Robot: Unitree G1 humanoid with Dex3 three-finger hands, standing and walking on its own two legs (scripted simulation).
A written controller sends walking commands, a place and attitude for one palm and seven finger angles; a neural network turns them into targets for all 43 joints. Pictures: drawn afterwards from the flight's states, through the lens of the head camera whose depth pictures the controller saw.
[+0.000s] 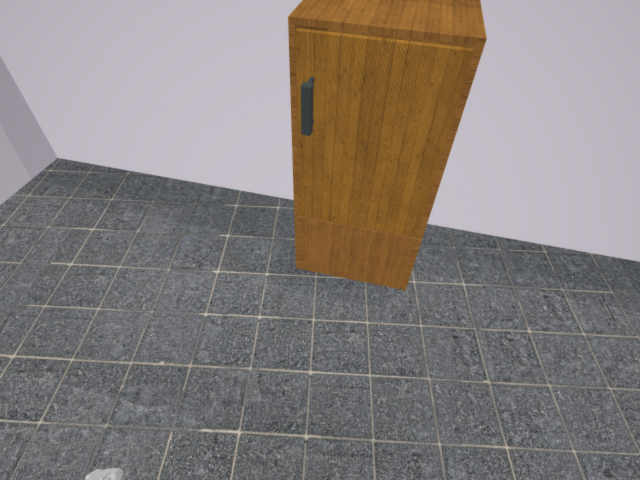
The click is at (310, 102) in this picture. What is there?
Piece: cupboard door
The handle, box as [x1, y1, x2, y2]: [301, 77, 313, 135]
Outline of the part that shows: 313,77 310,77 306,83 303,82 301,85 301,134 310,135 312,131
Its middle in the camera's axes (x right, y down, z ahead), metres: -0.03 -0.34 +1.00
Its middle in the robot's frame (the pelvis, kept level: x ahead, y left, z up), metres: +0.98 +0.08 -0.02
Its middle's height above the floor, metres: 0.75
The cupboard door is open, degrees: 0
